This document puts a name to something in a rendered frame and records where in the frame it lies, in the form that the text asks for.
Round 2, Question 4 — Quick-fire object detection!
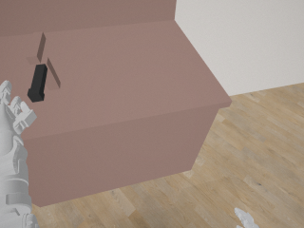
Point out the robot right hand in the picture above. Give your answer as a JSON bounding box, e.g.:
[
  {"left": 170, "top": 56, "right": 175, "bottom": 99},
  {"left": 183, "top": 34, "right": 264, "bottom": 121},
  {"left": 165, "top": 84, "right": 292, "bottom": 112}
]
[{"left": 234, "top": 208, "right": 259, "bottom": 228}]

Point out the left robot forearm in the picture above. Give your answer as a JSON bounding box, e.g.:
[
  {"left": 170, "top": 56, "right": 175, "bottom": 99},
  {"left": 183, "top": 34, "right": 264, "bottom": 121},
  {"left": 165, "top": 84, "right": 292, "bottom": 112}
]
[{"left": 0, "top": 131, "right": 32, "bottom": 223}]

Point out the robot left hand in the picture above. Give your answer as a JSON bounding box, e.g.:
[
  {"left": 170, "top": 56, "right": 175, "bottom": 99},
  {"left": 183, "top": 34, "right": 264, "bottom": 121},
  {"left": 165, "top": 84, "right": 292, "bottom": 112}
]
[{"left": 0, "top": 80, "right": 37, "bottom": 137}]

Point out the tap lever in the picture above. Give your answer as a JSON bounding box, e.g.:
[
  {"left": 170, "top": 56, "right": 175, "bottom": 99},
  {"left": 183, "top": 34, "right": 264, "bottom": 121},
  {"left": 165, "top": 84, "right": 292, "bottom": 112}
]
[{"left": 27, "top": 64, "right": 48, "bottom": 103}]

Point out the robot left upper arm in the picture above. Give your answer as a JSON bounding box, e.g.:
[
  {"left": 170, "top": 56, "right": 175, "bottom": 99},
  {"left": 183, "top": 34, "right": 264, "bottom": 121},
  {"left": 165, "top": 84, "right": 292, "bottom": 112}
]
[{"left": 0, "top": 213, "right": 40, "bottom": 228}]

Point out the counter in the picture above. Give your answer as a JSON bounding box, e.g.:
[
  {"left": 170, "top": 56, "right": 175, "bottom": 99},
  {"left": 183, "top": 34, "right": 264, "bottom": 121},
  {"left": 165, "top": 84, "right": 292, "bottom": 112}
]
[{"left": 0, "top": 0, "right": 232, "bottom": 207}]

